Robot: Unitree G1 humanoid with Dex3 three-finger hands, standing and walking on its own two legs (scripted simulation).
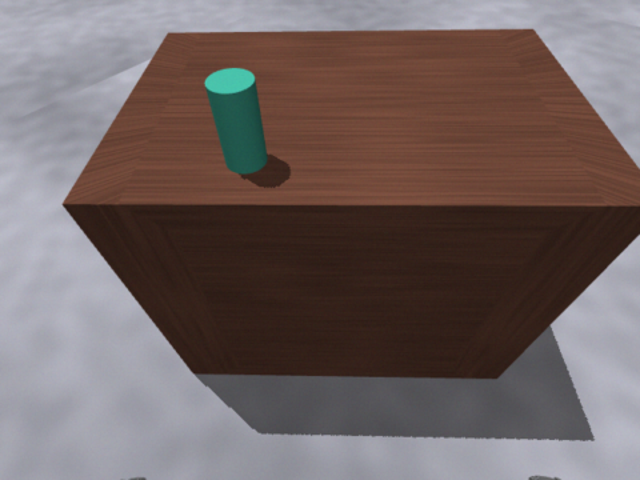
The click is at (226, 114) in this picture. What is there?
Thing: squat round
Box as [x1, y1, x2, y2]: [205, 68, 266, 173]
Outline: 222,69 209,75 205,80 205,86 226,165 229,169 238,173 252,172 261,168 266,162 266,152 254,77 249,71 244,69
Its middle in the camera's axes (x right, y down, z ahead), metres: -0.14 -0.19 +0.64
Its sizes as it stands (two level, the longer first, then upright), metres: 0.076 0.076 0.154
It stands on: a support 0.80 m high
